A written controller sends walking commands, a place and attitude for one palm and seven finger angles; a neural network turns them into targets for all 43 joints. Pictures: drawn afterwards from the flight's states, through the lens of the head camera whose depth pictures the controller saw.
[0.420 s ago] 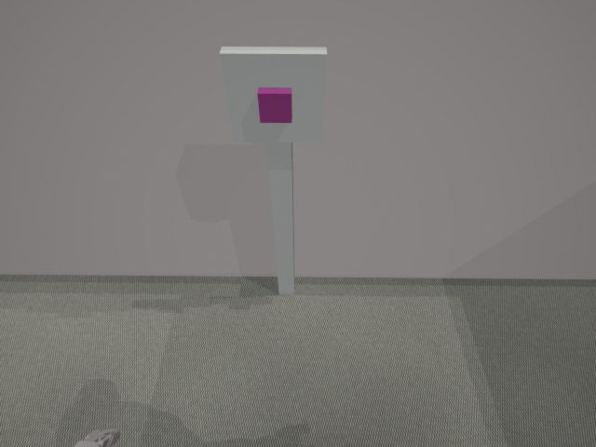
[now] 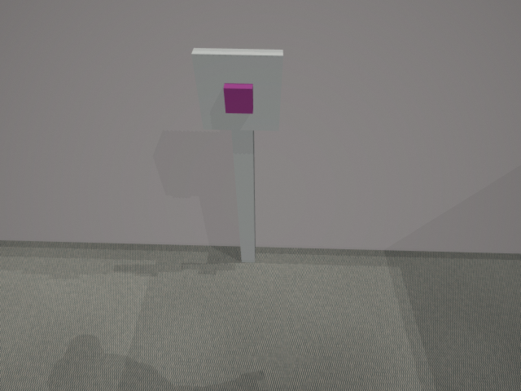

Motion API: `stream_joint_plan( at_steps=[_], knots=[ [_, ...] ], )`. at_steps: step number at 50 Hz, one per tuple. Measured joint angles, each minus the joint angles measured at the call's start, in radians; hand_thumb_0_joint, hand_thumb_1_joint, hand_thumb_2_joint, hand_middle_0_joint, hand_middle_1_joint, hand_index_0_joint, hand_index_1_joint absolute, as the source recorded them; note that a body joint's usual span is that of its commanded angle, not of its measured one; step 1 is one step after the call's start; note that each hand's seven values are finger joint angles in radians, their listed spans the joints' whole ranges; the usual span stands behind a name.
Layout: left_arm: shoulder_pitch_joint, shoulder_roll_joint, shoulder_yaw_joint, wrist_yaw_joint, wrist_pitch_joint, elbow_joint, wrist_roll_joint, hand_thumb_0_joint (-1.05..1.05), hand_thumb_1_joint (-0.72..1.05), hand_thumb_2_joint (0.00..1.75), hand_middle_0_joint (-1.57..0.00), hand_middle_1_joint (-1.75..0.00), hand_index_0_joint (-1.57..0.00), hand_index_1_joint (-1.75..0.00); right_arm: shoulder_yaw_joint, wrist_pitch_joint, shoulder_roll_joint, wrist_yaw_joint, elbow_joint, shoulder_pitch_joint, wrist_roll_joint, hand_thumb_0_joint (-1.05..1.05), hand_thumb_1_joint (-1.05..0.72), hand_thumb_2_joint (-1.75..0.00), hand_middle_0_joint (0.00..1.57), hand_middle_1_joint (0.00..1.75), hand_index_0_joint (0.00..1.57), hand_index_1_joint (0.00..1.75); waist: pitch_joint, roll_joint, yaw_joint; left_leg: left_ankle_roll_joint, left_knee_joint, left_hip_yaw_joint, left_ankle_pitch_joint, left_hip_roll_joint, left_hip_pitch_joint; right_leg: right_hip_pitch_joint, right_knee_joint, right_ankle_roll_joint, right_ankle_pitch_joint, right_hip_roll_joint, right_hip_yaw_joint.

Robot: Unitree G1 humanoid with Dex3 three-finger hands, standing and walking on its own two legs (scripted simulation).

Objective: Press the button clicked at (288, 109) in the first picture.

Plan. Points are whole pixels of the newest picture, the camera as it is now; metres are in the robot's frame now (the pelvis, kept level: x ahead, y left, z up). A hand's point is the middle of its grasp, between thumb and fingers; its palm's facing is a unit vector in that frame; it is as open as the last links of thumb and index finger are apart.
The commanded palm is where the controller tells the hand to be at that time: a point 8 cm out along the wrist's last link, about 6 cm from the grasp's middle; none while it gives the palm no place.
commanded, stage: stand and wait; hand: left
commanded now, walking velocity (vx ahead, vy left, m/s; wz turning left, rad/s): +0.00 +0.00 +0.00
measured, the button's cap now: (239, 97) +0.72 +0.10 +0.07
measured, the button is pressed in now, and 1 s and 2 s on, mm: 0 0 0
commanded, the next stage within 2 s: look at it before walking up in 0.40 s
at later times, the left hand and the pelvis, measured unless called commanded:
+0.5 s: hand out of the picture +0.06 +0.23 -0.15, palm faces -0.03 -0.95 -0.32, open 7.4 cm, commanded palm none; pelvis -0.01 -0.01 +0.00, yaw +0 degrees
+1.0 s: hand out of the picture +0.05 +0.23 -0.15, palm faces -0.03 -0.95 -0.32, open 7.4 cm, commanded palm none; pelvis -0.01 -0.01 +0.00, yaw -1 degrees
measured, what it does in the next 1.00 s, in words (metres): stands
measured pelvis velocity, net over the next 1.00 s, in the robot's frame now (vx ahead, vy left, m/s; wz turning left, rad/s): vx -0.01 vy -0.01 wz -0.01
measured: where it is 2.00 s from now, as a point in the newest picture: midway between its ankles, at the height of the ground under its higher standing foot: outside the picture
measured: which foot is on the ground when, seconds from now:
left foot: down 0.00-1.00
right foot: down 0.00-1.00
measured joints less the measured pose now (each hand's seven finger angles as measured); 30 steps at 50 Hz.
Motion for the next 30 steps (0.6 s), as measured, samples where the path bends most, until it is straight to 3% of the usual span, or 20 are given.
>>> stream_joint_plan(
  at_steps=[30],
  knots=[
    [-0.001, -0.005, 0.005, 0.001, -0.009, 0.046, -0.002, 0.0, 0.9, 0.9, -0.21, -0.3, -0.2, -0.3, 0.003, -0.003, 0.007, -0.001, 0.064, 0.038, 0.003, 0.0, -0.9, -0.9, 0.21, 0.3, 0.2, 0.3, -0.001, 0.006, -0.008, -0.015, -0.052, 0.002, 0.041, 0.019, 0.017, 0.015, -0.053, -0.013, 0.045, 0.018, 0.002]
  ],
)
